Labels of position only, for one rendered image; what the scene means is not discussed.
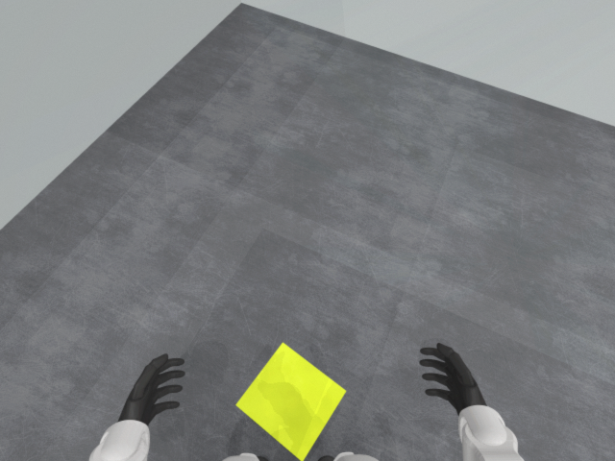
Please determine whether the robot right hand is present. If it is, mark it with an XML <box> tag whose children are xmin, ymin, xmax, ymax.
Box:
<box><xmin>419</xmin><ymin>343</ymin><xmax>487</xmax><ymax>417</ymax></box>

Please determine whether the carton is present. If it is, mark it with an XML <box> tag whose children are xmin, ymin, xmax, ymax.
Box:
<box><xmin>236</xmin><ymin>343</ymin><xmax>346</xmax><ymax>461</ymax></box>

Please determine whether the robot left forearm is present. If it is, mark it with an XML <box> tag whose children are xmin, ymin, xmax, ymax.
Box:
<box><xmin>89</xmin><ymin>420</ymin><xmax>150</xmax><ymax>461</ymax></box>

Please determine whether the robot left hand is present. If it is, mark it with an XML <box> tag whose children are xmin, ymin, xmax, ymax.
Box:
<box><xmin>118</xmin><ymin>353</ymin><xmax>185</xmax><ymax>426</ymax></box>

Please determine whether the robot right forearm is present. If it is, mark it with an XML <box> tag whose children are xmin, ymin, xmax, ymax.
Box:
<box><xmin>458</xmin><ymin>405</ymin><xmax>525</xmax><ymax>461</ymax></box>

